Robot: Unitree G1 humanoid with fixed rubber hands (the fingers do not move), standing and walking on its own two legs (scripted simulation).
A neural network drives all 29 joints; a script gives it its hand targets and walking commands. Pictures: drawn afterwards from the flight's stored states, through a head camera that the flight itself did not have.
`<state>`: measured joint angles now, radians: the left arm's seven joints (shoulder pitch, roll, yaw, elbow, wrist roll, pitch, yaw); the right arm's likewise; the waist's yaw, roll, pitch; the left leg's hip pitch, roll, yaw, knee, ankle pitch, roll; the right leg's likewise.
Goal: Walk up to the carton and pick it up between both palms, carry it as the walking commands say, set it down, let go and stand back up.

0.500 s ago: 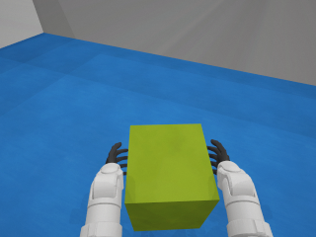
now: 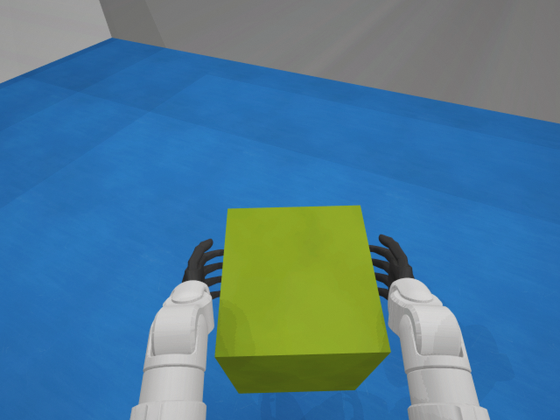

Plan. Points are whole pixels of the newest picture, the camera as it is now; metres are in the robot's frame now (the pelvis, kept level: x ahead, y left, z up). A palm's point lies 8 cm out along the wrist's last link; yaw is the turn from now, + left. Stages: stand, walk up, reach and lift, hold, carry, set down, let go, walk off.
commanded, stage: carry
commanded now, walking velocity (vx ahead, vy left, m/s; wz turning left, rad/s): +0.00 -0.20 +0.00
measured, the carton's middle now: (295, 305) +0.31 +0.01 -0.02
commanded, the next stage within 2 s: none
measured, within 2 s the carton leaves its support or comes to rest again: neither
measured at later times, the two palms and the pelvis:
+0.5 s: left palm (247, 332) +0.22 +0.08 +0.08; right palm (471, 308) +0.26 -0.21 +0.07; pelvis -0.04 -0.10 +0.00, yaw +8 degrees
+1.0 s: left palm (338, 374) +0.17 -0.03 +0.07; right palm out of the picture +0.23 -0.31 +0.07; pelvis -0.07 -0.23 -0.01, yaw +10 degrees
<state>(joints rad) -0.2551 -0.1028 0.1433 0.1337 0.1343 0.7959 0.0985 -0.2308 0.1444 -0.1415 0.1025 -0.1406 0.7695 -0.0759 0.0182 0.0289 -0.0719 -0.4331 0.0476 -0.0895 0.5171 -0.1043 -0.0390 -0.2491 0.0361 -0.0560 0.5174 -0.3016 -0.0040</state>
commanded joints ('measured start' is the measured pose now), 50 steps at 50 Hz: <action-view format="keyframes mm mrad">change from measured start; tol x32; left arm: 1 -577 -966 -736 -190 -357 18 -234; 50 -425 -961 -779 -452 -463 335 -224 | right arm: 1 -502 903 685 -163 303 50 200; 50 -408 958 763 -408 423 379 184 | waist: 1 -13 -17 -288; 15 -20 201 -378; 20 2 -350 -287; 36 -23 294 -315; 46 -18 203 -300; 50 4 -362 -333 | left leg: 1 14 82 -15 -15 -153 28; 6 -28 24 175 250 -254 57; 10 445 446 -305 -43 744 219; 17 129 221 28 -40 132 112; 20 -245 11 195 453 -491 11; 31 -34 -8 226 200 -323 44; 36 434 535 -292 -131 473 276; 47 203 217 132 98 269 54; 50 -162 33 179 533 -604 -22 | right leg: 1 59 -153 116 -169 -133 -43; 7 30 -222 20 89 612 -114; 11 -321 -77 46 440 -247 24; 19 163 -266 239 -260 -77 -68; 32 134 -251 72 -10 604 -194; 36 -421 -109 16 437 -219 25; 44 -203 -41 -72 211 -117 62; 50 169 -370 251 -106 658 -187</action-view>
